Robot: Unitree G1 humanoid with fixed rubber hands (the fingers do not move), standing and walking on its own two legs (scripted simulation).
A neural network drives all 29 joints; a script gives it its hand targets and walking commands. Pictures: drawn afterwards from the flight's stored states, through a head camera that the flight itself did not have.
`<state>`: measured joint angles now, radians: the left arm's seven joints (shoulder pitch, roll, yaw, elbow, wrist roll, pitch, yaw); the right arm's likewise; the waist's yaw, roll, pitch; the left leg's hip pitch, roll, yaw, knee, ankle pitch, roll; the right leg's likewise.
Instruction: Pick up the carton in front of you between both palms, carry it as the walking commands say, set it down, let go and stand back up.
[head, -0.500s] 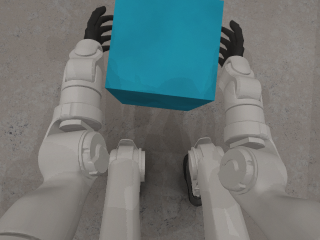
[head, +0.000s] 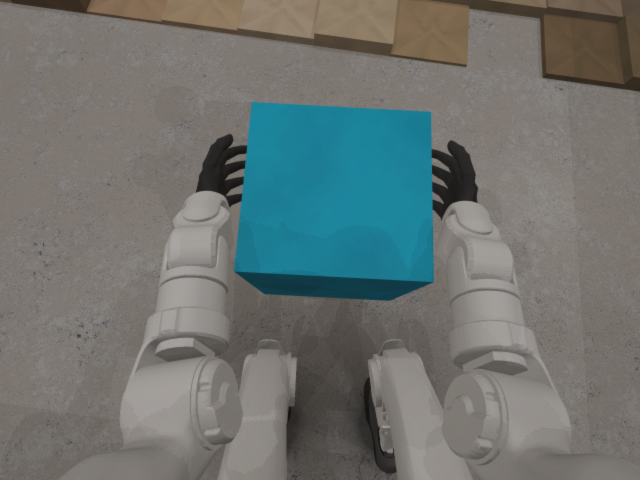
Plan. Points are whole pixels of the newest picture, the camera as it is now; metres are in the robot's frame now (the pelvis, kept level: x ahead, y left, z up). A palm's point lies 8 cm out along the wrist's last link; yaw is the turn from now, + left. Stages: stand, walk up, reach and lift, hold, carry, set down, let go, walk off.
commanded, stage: reach and lift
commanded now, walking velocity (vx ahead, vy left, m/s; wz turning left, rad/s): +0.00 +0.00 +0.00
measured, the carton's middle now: (332, 219) +0.45 +0.01 -0.11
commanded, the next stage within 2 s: hold in 1.88 s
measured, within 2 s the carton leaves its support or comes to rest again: neither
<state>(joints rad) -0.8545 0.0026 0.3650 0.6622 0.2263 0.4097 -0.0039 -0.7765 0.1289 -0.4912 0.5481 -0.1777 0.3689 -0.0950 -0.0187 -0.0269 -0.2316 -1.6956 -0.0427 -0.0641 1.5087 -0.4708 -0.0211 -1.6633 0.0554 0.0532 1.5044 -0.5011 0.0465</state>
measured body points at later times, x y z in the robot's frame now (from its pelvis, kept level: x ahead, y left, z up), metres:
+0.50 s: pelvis +0.05 -0.01 +0.14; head +0.13 +0.01 +0.58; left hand +0.41 +0.15 +0.11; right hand +0.41 -0.15 +0.11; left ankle +0.09 +0.12 -0.54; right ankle +0.08 -0.13 -0.54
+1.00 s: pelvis +0.06 -0.01 +0.20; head +0.03 -0.01 +0.65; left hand +0.37 +0.15 +0.21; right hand +0.38 -0.16 +0.22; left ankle +0.09 +0.12 -0.54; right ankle +0.08 -0.13 -0.54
